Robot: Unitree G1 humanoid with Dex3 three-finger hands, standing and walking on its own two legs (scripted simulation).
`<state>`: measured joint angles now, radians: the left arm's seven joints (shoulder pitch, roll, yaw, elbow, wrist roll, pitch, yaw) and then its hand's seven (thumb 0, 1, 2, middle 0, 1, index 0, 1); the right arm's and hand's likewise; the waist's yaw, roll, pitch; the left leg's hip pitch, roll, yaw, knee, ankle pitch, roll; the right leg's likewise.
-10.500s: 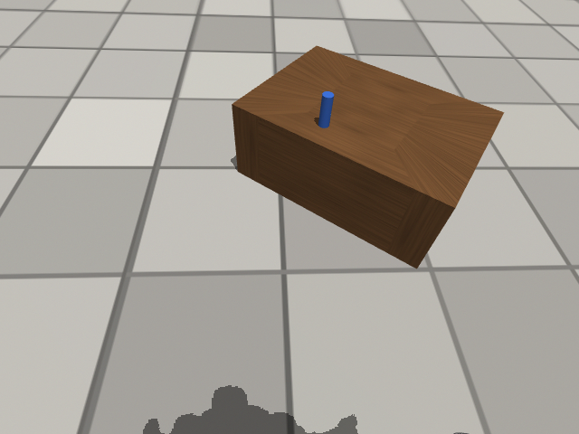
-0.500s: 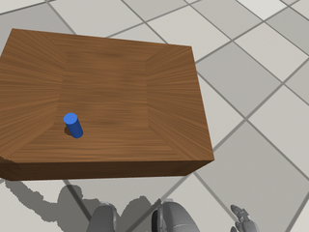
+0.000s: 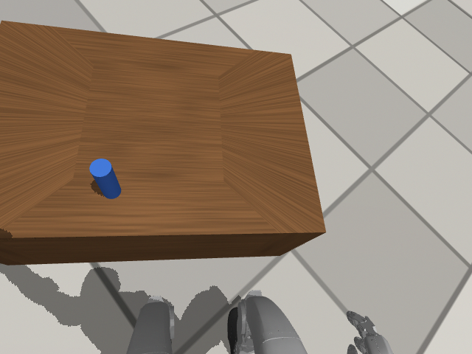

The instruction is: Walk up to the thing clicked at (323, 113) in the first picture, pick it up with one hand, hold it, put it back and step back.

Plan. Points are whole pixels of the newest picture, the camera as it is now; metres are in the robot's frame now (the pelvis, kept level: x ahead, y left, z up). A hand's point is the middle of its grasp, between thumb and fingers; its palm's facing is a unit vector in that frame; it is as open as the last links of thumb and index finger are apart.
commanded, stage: go down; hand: left
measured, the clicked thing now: (106, 180) +0.48 +0.23 -0.23
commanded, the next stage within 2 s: none
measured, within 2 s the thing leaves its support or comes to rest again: neither
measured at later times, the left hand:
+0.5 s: hand out of the picture +0.40 +0.42 +0.04, palm faces +0.25 -0.97 -0.05, open 17.4 cm
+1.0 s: hand out of the picture +0.40 +0.42 +0.05, palm faces +0.26 -0.96 -0.04, open 17.5 cm
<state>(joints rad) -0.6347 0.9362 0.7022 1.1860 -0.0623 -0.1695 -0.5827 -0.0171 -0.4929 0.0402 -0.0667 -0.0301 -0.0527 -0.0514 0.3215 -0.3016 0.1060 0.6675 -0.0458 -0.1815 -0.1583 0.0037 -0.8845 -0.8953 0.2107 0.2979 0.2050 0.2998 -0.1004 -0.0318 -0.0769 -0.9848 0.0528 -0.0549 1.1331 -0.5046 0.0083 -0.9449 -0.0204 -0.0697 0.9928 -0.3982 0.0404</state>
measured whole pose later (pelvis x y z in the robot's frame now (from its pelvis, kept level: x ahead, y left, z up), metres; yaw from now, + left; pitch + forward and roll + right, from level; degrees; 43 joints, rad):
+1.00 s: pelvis +0.00 +0.00 -0.02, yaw +0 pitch +23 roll -6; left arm -0.70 0.98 0.76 1.19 -0.10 -0.21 -0.62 -0.02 -0.55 0.04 -0.07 -0.05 -0.06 -0.07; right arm 0.30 -0.31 0.13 0.66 -0.05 -0.17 -0.15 0.00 -0.89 -0.90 0.21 0.30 0.20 0.30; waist -0.12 -0.03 -0.08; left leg -1.09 0.05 -0.07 1.21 -0.53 0.00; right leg -1.04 -0.02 -0.08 1.07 -0.42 0.04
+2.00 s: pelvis +0.00 +0.00 -0.02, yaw +0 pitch +24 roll -6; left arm -0.72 0.99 0.80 1.18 -0.15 -0.25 -0.65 -0.02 -0.58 0.03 -0.07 -0.05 -0.06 -0.06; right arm 0.30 -0.31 0.14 0.66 -0.04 -0.16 -0.16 0.00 -0.90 -0.90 0.21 0.30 0.20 0.30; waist -0.12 -0.03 -0.08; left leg -1.14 0.05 -0.08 1.25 -0.54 0.01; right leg -1.09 -0.02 -0.08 1.10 -0.43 0.04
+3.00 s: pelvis -0.01 +0.00 -0.03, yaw +0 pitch +25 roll -7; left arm -0.78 1.00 0.83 1.17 -0.16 -0.26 -0.64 -0.02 -0.59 0.03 -0.06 -0.05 -0.06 -0.06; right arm 0.28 -0.30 0.15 0.66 -0.04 -0.15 -0.15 0.00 -0.90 -0.90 0.21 0.30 0.20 0.30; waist -0.13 -0.03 -0.08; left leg -1.18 0.05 -0.09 1.28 -0.55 0.01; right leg -1.13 -0.02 -0.09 1.13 -0.44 0.04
